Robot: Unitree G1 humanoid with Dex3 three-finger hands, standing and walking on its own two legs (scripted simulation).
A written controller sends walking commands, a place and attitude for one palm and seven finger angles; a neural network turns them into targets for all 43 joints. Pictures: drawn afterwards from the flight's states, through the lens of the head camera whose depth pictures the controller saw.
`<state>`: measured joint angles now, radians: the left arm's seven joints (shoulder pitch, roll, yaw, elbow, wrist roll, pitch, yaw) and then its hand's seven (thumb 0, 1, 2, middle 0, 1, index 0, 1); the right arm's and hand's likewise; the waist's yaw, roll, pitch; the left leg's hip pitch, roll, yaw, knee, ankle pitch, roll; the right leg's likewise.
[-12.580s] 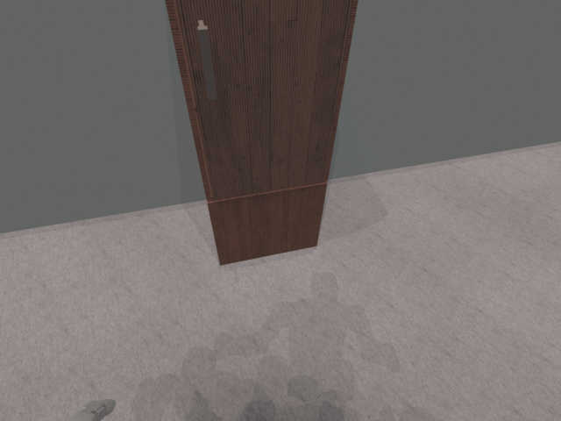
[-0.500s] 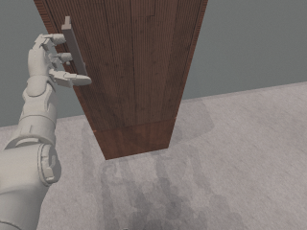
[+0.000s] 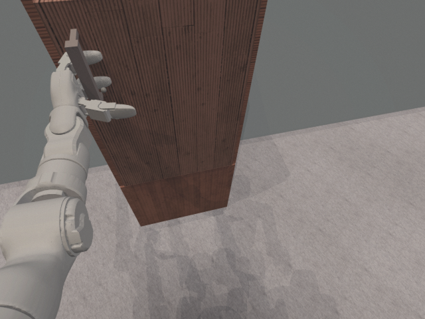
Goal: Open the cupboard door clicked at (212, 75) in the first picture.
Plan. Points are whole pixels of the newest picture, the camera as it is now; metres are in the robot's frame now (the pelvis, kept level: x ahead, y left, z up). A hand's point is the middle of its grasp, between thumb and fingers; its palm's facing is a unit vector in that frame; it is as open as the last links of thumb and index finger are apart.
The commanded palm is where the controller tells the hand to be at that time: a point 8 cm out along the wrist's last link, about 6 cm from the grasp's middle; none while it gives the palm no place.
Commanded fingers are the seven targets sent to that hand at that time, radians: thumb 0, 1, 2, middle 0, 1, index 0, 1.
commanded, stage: slide the fingers in behind the handle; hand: left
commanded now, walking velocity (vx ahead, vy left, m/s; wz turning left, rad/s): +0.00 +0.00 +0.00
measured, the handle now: (88, 76) +0.55 +0.21 +0.14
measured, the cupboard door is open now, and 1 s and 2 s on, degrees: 0 0 32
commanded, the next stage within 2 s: close the thumb around the handle in 0.38 s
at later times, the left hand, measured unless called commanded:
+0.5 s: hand (97, 88) +0.51 +0.19 +0.15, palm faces +0.17 -0.99 +0.01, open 13.7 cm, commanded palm +0.48 +0.23 +0.15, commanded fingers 0.00 -0.39 0.35 -0.31 -1.21 -0.31 -1.21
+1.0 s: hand (95, 89) +0.51 +0.19 +0.14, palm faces +0.17 -0.98 +0.02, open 7.1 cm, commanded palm +0.48 +0.23 +0.15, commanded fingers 0.00 0.90 0.90 -0.40 -1.35 -0.40 -1.35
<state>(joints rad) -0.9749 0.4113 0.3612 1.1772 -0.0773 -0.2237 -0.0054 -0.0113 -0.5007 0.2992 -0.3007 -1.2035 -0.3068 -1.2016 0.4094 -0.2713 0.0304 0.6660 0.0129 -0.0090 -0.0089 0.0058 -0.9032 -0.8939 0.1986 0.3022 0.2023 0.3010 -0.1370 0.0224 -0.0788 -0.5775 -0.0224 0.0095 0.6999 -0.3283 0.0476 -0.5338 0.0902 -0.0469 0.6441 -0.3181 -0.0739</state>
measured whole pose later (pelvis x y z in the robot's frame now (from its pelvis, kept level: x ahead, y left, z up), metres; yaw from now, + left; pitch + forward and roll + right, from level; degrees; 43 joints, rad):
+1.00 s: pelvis +0.00 +0.02 +0.00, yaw +0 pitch +12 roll -2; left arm -0.99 0.40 0.33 1.20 -0.08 -0.26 0.01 0.00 0.48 0.72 -0.37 -1.31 -0.39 -1.31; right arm 0.42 -0.27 0.03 0.68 0.00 -0.01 0.00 0.01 -0.90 -0.89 0.20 0.30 0.20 0.30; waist -0.13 0.03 -0.09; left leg -0.60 -0.04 0.01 0.72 -0.34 0.07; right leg -0.55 0.07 -0.04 0.66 -0.33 -0.05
